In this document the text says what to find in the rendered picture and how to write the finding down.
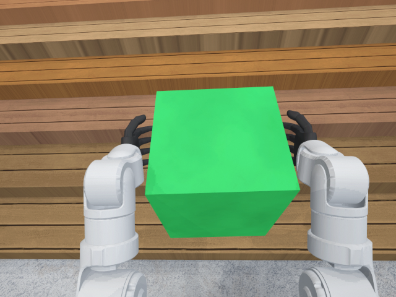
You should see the robot left upper arm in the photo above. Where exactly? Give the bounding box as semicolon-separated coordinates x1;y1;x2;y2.
78;269;147;297

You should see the carton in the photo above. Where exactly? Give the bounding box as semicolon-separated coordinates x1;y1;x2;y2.
145;87;300;238

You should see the robot right forearm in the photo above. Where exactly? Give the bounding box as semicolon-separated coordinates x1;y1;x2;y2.
296;140;379;297

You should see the robot right upper arm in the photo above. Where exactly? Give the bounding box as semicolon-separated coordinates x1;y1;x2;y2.
299;267;377;297

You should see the robot left forearm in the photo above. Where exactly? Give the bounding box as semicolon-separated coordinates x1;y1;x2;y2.
75;144;144;297

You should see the robot left hand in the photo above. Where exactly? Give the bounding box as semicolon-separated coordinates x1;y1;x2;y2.
121;114;153;166

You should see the robot right hand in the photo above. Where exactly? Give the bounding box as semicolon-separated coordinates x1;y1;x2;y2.
282;110;317;166

